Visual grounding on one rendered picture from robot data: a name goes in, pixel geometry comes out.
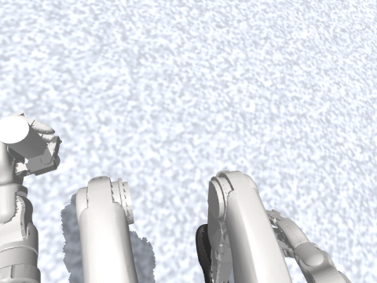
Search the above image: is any right robot foot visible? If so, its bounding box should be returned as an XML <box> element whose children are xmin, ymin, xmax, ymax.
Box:
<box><xmin>196</xmin><ymin>224</ymin><xmax>229</xmax><ymax>283</ymax></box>

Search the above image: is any can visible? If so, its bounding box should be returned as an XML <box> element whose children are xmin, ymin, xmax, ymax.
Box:
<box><xmin>0</xmin><ymin>116</ymin><xmax>60</xmax><ymax>167</ymax></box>

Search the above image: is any right robot arm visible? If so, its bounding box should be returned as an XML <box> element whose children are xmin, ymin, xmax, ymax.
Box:
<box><xmin>293</xmin><ymin>242</ymin><xmax>351</xmax><ymax>283</ymax></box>

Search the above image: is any left robot hand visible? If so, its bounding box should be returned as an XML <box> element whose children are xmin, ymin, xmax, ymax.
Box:
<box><xmin>0</xmin><ymin>111</ymin><xmax>62</xmax><ymax>185</ymax></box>

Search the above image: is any left robot arm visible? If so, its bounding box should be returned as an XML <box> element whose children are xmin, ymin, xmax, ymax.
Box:
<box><xmin>0</xmin><ymin>183</ymin><xmax>41</xmax><ymax>283</ymax></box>

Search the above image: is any right robot hand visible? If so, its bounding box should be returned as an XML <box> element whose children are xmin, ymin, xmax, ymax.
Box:
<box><xmin>266</xmin><ymin>209</ymin><xmax>310</xmax><ymax>258</ymax></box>

